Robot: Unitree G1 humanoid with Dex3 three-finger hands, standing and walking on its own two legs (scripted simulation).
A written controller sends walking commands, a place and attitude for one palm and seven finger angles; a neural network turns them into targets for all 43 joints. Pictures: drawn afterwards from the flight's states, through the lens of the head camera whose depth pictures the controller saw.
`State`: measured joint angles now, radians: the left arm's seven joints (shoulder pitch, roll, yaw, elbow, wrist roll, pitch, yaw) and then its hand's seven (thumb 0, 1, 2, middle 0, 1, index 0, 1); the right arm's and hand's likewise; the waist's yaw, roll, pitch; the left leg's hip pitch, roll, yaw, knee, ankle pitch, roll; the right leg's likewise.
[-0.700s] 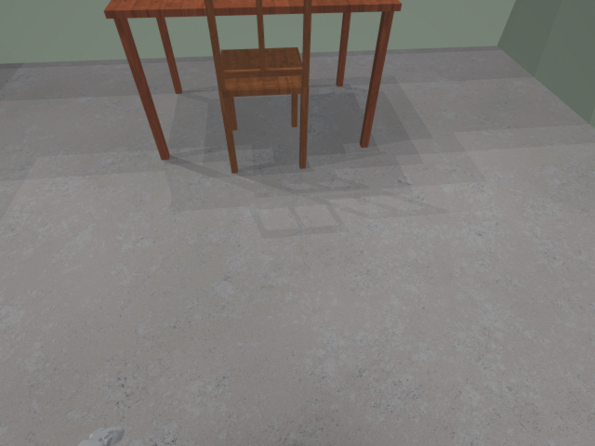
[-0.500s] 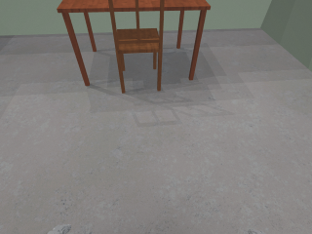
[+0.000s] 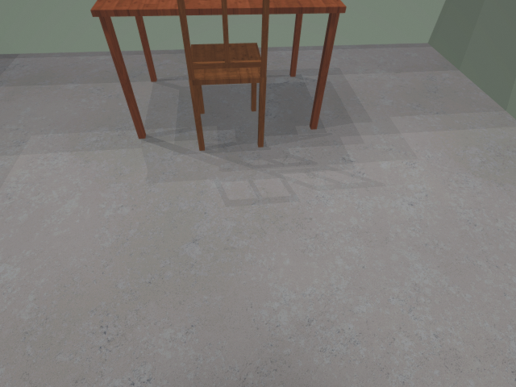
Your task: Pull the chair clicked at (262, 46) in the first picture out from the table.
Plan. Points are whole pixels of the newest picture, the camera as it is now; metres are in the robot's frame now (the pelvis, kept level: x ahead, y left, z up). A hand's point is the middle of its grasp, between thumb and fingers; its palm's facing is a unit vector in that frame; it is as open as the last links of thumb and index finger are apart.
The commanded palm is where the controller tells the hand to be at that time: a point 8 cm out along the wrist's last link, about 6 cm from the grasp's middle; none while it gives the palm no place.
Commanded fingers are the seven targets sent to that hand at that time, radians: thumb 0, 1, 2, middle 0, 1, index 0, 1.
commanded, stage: stand and wait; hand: left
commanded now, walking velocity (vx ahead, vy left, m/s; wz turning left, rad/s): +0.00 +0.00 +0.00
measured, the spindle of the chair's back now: (225, 29) +1.54 +0.24 -0.08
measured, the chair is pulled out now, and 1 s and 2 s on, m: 0.00 0.00 0.00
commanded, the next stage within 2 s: look at it before walking up in 0.12 s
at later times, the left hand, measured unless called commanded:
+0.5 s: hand out of the picture +0.06 +0.25 -0.16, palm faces -0.02 -0.95 -0.32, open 7.4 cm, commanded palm none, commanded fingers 0.00 0.90 0.90 -0.20 -0.30 -0.20 -0.30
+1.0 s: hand out of the picture +0.05 +0.23 -0.17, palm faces -0.02 -0.96 -0.28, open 7.4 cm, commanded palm none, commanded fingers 0.00 0.90 0.90 -0.20 -0.30 -0.20 -0.30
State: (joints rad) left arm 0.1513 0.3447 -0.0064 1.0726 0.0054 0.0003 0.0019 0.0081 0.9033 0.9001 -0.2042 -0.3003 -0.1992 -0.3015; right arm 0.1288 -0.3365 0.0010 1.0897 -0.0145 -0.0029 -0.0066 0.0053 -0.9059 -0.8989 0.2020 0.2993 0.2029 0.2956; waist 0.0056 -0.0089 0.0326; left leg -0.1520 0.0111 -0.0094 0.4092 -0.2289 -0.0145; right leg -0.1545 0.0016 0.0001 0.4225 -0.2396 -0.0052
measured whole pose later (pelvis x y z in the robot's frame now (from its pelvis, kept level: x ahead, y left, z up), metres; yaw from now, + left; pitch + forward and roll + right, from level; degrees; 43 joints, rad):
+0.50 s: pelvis -0.01 +0.00 +0.00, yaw +0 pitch -2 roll +0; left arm 0.15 0.34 -0.01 1.08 0.01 0.00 0.00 0.01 0.90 0.90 -0.20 -0.30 -0.20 -0.30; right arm 0.12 -0.33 0.00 1.11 -0.01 -0.01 0.00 0.00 -0.91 -0.90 0.20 0.30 0.20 0.30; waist 0.00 -0.01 0.03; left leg -0.15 0.01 -0.01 0.38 -0.20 -0.01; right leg -0.15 0.00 0.00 0.39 -0.21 0.00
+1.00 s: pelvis +0.01 +0.01 +0.00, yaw -1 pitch -1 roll +0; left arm 0.22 0.30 -0.01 1.09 0.02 0.01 0.00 0.01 0.91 0.90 -0.20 -0.30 -0.20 -0.30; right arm 0.17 -0.29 0.00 1.11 -0.03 0.01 0.00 0.00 -0.91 -0.90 0.20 0.30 0.20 0.30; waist 0.02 -0.01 -0.02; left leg -0.17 0.02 0.01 0.46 -0.30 -0.01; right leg -0.16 0.01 0.02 0.44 -0.27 0.00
